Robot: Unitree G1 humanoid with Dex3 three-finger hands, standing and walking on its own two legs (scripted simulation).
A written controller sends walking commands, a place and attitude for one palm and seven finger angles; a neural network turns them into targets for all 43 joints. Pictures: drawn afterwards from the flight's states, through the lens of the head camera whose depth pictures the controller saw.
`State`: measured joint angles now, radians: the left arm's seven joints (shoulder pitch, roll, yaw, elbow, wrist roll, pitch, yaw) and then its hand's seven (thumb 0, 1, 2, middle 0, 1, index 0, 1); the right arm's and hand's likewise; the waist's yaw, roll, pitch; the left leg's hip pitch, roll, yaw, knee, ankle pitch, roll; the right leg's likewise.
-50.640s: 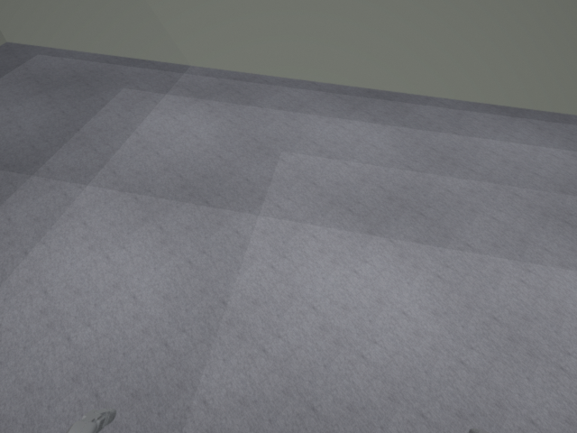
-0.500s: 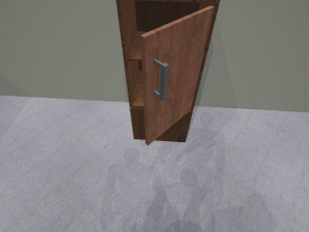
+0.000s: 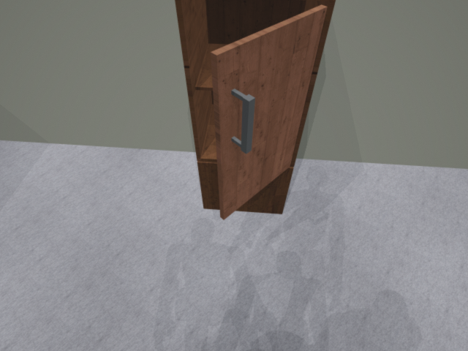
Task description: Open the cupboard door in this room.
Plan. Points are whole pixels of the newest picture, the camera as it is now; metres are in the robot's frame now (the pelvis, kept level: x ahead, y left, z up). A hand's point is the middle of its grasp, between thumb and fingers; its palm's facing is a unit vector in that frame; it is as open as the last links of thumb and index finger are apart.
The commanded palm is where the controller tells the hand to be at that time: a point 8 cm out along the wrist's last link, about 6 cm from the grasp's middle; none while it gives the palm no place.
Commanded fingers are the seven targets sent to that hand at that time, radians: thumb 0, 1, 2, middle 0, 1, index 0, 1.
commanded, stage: walk to a spot facing it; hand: left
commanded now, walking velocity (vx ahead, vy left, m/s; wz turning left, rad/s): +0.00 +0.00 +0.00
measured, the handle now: (241, 122) +0.59 +0.02 +0.05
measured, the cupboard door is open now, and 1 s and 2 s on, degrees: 48 48 48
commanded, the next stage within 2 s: none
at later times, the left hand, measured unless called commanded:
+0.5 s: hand out of the picture +0.03 +0.20 -0.18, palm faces -0.07 -0.97 -0.22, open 7.4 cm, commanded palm none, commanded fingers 0.00 0.90 0.90 -0.20 -0.30 -0.20 -0.30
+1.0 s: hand out of the picture +0.11 +0.12 -0.16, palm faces -0.35 -0.90 -0.25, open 7.4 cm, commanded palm none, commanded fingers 0.00 0.90 0.90 -0.20 -0.30 -0.20 -0.30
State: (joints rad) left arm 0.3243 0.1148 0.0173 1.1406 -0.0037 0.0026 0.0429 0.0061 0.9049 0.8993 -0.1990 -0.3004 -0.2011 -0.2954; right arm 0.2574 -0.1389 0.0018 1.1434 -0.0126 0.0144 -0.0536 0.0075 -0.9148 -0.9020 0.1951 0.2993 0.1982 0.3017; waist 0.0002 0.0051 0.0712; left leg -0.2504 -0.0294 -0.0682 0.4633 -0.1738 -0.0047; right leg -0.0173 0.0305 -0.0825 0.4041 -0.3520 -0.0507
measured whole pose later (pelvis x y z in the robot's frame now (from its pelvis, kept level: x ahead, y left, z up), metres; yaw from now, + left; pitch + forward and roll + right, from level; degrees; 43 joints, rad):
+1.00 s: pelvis -0.02 -0.04 +0.00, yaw -25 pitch +1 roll +1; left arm 0.22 0.18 0.07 0.94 0.02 0.03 0.01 0.01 0.90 0.90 -0.20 -0.30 -0.20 -0.30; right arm 0.09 -0.23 -0.07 0.90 0.00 0.05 -0.04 0.01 -0.91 -0.90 0.19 0.30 0.20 0.30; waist 0.03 0.00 0.11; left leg -0.44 0.02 0.01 0.93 -0.44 -0.06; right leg -0.25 0.06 0.11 0.52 -0.27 -0.04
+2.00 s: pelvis +0.07 -0.09 +0.01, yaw -60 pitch +1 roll -3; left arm 0.18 0.24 0.10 0.93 0.03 0.03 -0.06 0.01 0.91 0.90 -0.20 -0.30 -0.20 -0.30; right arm 0.37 -0.16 -0.01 0.92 -0.03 -0.05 -0.03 0.00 -0.91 -0.90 0.20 0.30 0.20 0.30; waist 0.00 -0.04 0.05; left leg -0.13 0.08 0.17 0.41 -0.30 0.02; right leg -0.62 -0.04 -0.02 1.22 -0.25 0.00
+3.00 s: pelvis +0.19 -0.55 +0.00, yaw -83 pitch -1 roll +0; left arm 0.30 0.16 0.06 1.07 0.02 -0.02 -0.01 0.01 0.91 0.90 -0.20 -0.30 -0.20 -0.30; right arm 0.23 -0.15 -0.05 0.99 -0.02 -0.07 -0.03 0.00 -0.93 -0.90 0.20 0.30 0.20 0.30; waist 0.04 -0.03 0.08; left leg -0.24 0.01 0.16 0.49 -0.25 0.05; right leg -0.51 -0.05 0.00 1.27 -0.28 -0.03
